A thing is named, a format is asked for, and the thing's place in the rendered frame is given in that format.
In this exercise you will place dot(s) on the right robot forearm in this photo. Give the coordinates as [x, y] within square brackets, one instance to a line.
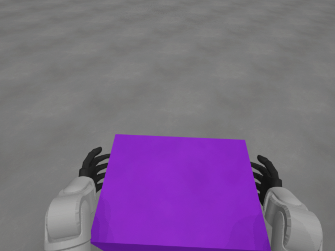
[294, 228]

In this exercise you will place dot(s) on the left robot forearm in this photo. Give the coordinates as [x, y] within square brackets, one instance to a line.
[67, 223]

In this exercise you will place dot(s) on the robot right hand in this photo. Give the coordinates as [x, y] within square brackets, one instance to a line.
[268, 180]

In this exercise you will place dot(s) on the robot left hand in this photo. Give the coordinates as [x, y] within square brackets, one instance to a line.
[89, 168]

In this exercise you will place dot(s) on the carton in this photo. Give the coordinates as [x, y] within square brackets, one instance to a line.
[167, 193]

